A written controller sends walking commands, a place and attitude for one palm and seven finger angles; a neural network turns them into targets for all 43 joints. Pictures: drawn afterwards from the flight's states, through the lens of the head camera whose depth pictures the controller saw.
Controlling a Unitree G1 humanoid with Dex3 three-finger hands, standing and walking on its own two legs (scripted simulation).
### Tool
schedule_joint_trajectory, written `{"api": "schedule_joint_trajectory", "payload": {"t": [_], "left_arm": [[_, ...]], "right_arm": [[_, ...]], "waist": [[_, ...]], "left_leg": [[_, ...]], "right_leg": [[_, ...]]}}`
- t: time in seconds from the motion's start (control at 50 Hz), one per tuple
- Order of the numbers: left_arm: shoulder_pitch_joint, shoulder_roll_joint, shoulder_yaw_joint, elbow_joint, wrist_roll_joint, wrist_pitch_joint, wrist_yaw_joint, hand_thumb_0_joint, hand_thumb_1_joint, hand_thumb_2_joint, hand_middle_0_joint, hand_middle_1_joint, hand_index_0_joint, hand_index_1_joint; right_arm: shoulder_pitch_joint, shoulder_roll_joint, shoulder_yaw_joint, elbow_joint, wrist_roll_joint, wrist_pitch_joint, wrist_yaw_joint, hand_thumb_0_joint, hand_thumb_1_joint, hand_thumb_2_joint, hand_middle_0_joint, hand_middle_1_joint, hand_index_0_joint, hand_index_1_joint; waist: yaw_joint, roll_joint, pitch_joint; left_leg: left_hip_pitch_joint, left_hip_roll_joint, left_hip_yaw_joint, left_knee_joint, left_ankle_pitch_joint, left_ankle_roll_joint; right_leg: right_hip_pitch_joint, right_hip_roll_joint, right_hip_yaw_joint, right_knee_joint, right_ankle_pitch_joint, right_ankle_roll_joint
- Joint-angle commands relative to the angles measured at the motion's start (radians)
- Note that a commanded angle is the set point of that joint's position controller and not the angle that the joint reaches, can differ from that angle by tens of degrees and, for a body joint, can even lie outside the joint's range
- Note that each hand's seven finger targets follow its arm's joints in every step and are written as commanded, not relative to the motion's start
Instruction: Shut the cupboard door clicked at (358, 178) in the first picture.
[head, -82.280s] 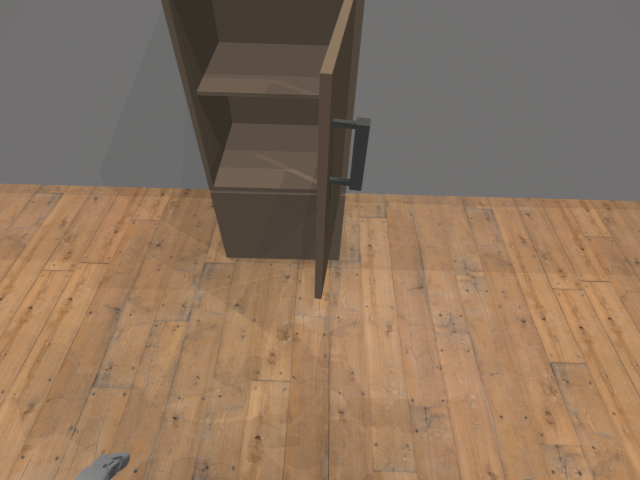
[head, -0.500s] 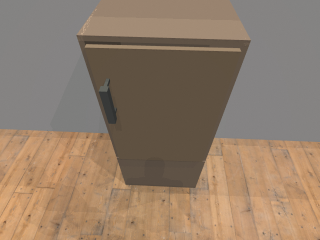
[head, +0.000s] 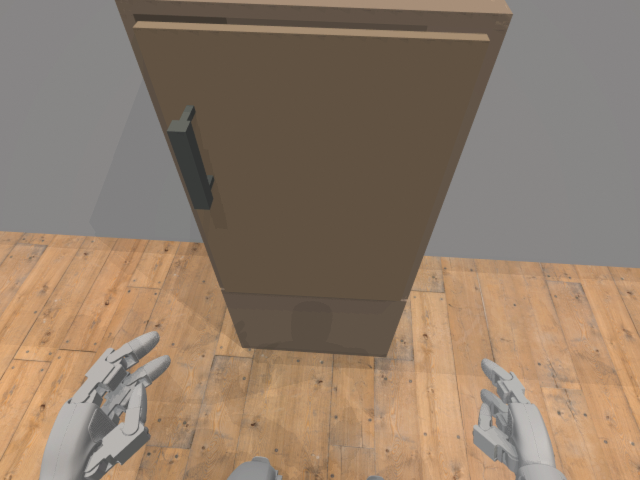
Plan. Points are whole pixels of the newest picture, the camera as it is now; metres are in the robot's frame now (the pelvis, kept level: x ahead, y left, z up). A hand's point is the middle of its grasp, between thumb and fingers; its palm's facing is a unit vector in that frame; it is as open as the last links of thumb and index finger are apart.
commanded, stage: raise the hand and make a fist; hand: left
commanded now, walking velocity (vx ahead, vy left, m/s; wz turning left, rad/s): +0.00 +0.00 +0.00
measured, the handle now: (196, 159) +0.51 +0.22 +0.10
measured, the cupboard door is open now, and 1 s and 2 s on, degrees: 1 1 1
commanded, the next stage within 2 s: bring the fist close to the handle in 1.58 s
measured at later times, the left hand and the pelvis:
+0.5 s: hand (82, 406) +0.18 +0.26 +0.05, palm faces +0.13 -0.99 -0.02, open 4.2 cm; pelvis -0.03 +0.05 -0.01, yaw -1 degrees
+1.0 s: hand (82, 383) +0.20 +0.25 +0.08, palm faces +0.03 -1.00 -0.03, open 3.1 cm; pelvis -0.02 +0.07 +0.01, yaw +1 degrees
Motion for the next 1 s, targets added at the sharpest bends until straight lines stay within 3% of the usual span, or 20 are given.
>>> {"api": "schedule_joint_trajectory", "payload": {"t": [0.0, 0.02, 0.06, 0.1, 0.16, 0.2, 0.26, 0.3, 0.36, 0.4, 0.48, 0.52, 0.56, 0.6, 0.62, 0.7, 0.76, 0.82, 0.86, 0.98], "left_arm": [[-0.099, 0.279, 0.236, -0.323, -0.109, -0.13, -0.068, 0.0, 0.9, 0.9, -0.512, -0.64, -0.512, -0.64], [-0.121, 0.25, 0.219, -0.382, -0.126, -0.142, -0.06, 0.0, 0.9, 0.9, -0.53, -0.66, -0.53, -0.66], [-0.2, 0.217, 0.158, -0.483, -0.141, -0.168, -0.048, 0.0, 0.9, 0.9, -0.567, -0.7, -0.567, -0.7], [-0.291, 0.189, 0.061, -0.544, -0.134, -0.157, -0.057, 0.0, 0.9, 0.9, -0.603, -0.74, -0.603, -0.74], [-0.269, 0.173, -0.031, -0.435, -0.099, -0.029, -0.076, 0.0, 0.9, 0.9, -0.658, -0.8, -0.658, -0.8], [-0.195, 0.19, -0.022, -0.328, -0.081, 0.098, -0.076, 0.0, 0.9, 0.9, -0.695, -0.84, -0.695, -0.84], [-0.086, 0.227, 0.054, -0.366, -0.075, 0.262, -0.023, 0.0, 0.9, 0.9, -0.75, -0.9, -0.75, -0.9], [-0.026, 0.265, 0.156, -0.404, -0.078, 0.311, 0.059, 0.0, 0.9, 0.9, -0.787, -0.94, -0.787, -0.94], [0.003, 0.195, 0.148, -0.514, -0.066, 0.27, 0.187, 0.0, 0.9, 0.9, -0.842, -1.0, -0.842, -1.0], [0.002, 0.176, 0.118, -0.529, -0.04, 0.21, 0.24, 0.0, 0.9, 0.9, -0.878, -1.04, -0.878, -1.04], [-0.04, 0.103, -0.062, -0.557, 0.015, 0.119, 0.222, 0.0, 0.9, 0.9, -0.952, -1.12, -0.952, -1.12], [-0.079, 0.11, -0.1, -0.572, 0.02, 0.116, 0.191, 0.0, 0.9, 0.9, -0.988, -1.16, -0.988, -1.16], [-0.096, 0.142, -0.09, -0.591, 0.019, 0.132, 0.169, 0.0, 0.9, 0.9, -1.025, -1.2, -1.025, -1.2], [-0.105, 0.204, -0.033, -0.64, 0.022, 0.154, 0.179, 0.0, 0.9, 0.9, -1.062, -1.24, -1.062, -1.24], [-0.099, 0.203, -0.025, -0.671, 0.024, 0.166, 0.188, 0.0, 0.9, 0.9, -1.08, -1.26, -1.08, -1.26], [-0.06, 0.2, 0.032, -0.68, 0.014, 0.215, 0.248, 0.0, 0.9, 0.9, -1.153, -1.34, -1.153, -1.34], [-0.06, 0.133, -0.035, -0.659, 0.018, 0.253, 0.259, 0.0, 0.9, 0.9, -1.208, -1.4, -1.208, -1.4], [-0.075, 0.117, -0.082, -0.606, 0.034, 0.299, 0.237, 0.0, 0.9, 0.9, -1.263, -1.46, -1.263, -1.46], [-0.104, 0.124, -0.093, -0.603, 0.042, 0.318, 0.216, 0.0, 0.9, 0.9, -1.3, -1.5, -1.3, -1.5], [-0.199, 0.207, 0.001, -0.671, 0.022, 0.303, 0.212, 0.0, 0.9, 0.9, -1.3, -1.5, -1.3, -1.5]], "right_arm": [[0.004, -0.122, -0.051, -0.178, -0.005, -0.049, -0.029, 0.0, -0.9, -0.9, 0.2, 0.3, 0.2, 0.3], [0.005, -0.114, -0.05, -0.192, -0.002, -0.054, -0.036, 0.0, -0.9, -0.9, 0.2, 0.3, 0.2, 0.3], [0.018, -0.108, -0.046, -0.187, 0.004, -0.068, -0.06, 0.0, -0.9, -0.9, 0.2, 0.3, 0.2, 0.3], [0.019, -0.125, -0.035, -0.18, 0.006, -0.078, -0.087, 0.0, -0.9, -0.9, 0.2, 0.3, 0.2, 0.3], [0.029, -0.152, -0.023, -0.177, 0.022, -0.078, -0.119, 0.0, -0.9, -0.9, 0.2, 0.3, 0.2, 0.3], [0.033, -0.157, -0.02, -0.197, 0.035, -0.068, -0.134, 0.0, -0.9, -0.9, 0.2, 0.3, 0.2, 0.3], [0.023, -0.141, -0.017, -0.255, 0.041, -0.044, -0.129, 0.0, -0.9, -0.9, 0.2, 0.3, 0.2, 0.3], [0.0, -0.115, -0.015, -0.271, 0.034, -0.025, -0.119, 0.0, -0.9, -0.9, 0.2, 0.3, 0.2, 0.3], [0.001, -0.089, -0.007, -0.28, 0.02, -0.015, -0.095, 0.0, -0.9, -0.9, 0.2, 0.3, 0.2, 0.3], [0.009, -0.096, -0.004, -0.27, 0.005, -0.017, -0.082, 0.0, -0.9, -0.9, 0.2, 0.3, 0.2, 0.3], [0.053, -0.133, 0.005, -0.254, -0.006, -0.036, -0.059, 0.0, -0.9, -0.9, 0.2, 0.3, 0.2, 0.3], [0.068, -0.15, 0.003, -0.253, -0.002, -0.047, -0.063, 0.0, -0.9, -0.9, 0.2, 0.3, 0.2, 0.3], [0.075, -0.16, 0.005, -0.259, 0.003, -0.056, -0.069, 0.0, -0.9, -0.9, 0.2, 0.3, 0.2, 0.3], [0.072, -0.163, 0.007, -0.263, 0.006, -0.057, -0.074, 0.0, -0.9, -0.9, 0.2, 0.3, 0.2, 0.3], [0.07, -0.159, 0.011, -0.271, 0.005, -0.052, -0.074, 0.0, -0.9, -0.9, 0.2, 0.3, 0.2, 0.3], [0.06, -0.14, 0.02, -0.277, 0.003, -0.019, -0.074, 0.0, -0.9, -0.9, 0.2, 0.3, 0.2, 0.3], [0.06, -0.135, 0.029, -0.287, 0.004, -0.001, -0.066, 0.0, -0.9, -0.9, 0.2, 0.3, 0.2, 0.3], [0.07, -0.143, 0.035, -0.288, 0.006, 0.013, -0.063, 0.0, -0.9, -0.9, 0.2, 0.3, 0.2, 0.3], [0.078, -0.148, 0.036, -0.293, 0.009, 0.015, -0.065, 0.0, -0.9, -0.9, 0.2, 0.3, 0.2, 0.3], [0.07, -0.137, 0.046, -0.296, 0.008, 0.012, -0.073, 0.0, -0.9, -0.9, 0.2, 0.3, 0.2, 0.3]], "waist": [[0.039, 0.172, -0.254], [0.021, 0.126, -0.299], [-0.02, 0.091, -0.307], [-0.063, 0.086, -0.248], [-0.084, 0.072, -0.11], [-0.06, 0.0, -0.074], [0.017, 0.016, -0.133], [0.069, 0.023, -0.16], [0.073, 0.046, -0.14], [0.052, 0.051, -0.117], [-0.021, 0.152, -0.094], [-0.045, 0.135, -0.101], [-0.042, 0.14, -0.128], [-0.02, 0.172, -0.17], [-0.012, 0.188, -0.202], [0.014, 0.175, -0.179], [-0.009, 0.171, -0.115], [-0.03, 0.134, -0.063], [-0.032, 0.135, -0.067], [-0.01, 0.159, -0.126]], "left_leg": [[-0.049, -0.027, 0.023, 0.131, 0.164, 0.033], [-0.051, -0.019, 0.014, 0.154, 0.151, 0.039], [-0.077, -0.008, 0.005, 0.198, 0.099, 0.049], [-0.073, 0.008, -0.012, 0.212, 0.058, 0.068], [-0.099, 0.013, -0.026, 0.156, -0.034, 0.078], [-0.126, 0.01, -0.031, 0.114, -0.063, 0.084], [-0.071, -0.003, -0.029, 0.02, -0.048, 0.075], [-0.041, -0.005, -0.035, -0.024, -0.016, 0.064], [0.017, 0.002, -0.039, -0.075, 0.036, 0.051], [0.033, 0.008, -0.053, -0.088, 0.057, 0.051], [0.06, 0.02, -0.081, -0.096, -0.015, 0.047], [0.061, 0.025, -0.098, -0.106, -0.08, 0.051], [0.083, 0.026, -0.118, -0.132, -0.124, 0.049], [0.121, 0.024, -0.134, -0.156, -0.112, 0.045], [0.157, 0.024, -0.138, -0.169, -0.088, 0.041], [0.184, 0.029, -0.147, -0.201, -0.028, 0.027], [0.196, 0.033, -0.144, -0.216, -0.019, 0.021], [0.179, 0.033, -0.135, -0.215, -0.009, 0.031], [0.195, 0.035, -0.134, -0.221, 0.01, 0.03], [0.253, 0.023, -0.115, -0.226, 0.068, 0.031]], "right_leg": [[0.044, -0.057, 0.177, -0.117, 0.31, 0.063], [0.056, -0.059, 0.205, -0.131, 0.282, 0.08], [0.021, -0.065, 0.244, -0.162, 0.2, 0.096], [-0.066, -0.046, 0.217, -0.168, 0.096, 0.082], [-0.136, -0.019, 0.156, -0.215, -0.099, 0.059], [-0.11, -0.019, 0.161, -0.264, -0.202, 0.064], [-0.012, -0.03, 0.122, -0.28, -0.207, 0.055], [0.039, -0.017, 0.079, -0.26, -0.168, 0.045], [0.025, 0.006, -0.01, -0.203, -0.026, 0.032], [0.0, 0.023, -0.056, -0.158, 0.06, 0.027], [-0.097, 0.023, -0.084, -0.11, 0.067, 0.022], [-0.105, 0.022, -0.076, -0.121, 0.039, 0.025], [-0.089, 0.021, -0.073, -0.129, 0.029, 0.022], [-0.056, 0.026, -0.077, -0.127, 0.054, 0.017], [-0.04, 0.023, -0.083, -0.126, 0.075, 0.016], [0.007, 0.035, -0.102, -0.139, 0.121, 0.014], [0.007, 0.034, -0.11, -0.163, 0.138, 0.02], [0.016, 0.032, -0.106, -0.194, 0.149, 0.025], [0.032, 0.032, -0.102, -0.205, 0.16, 0.024], [0.099, 0.033, -0.09, -0.233, 0.194, 0.016]]}}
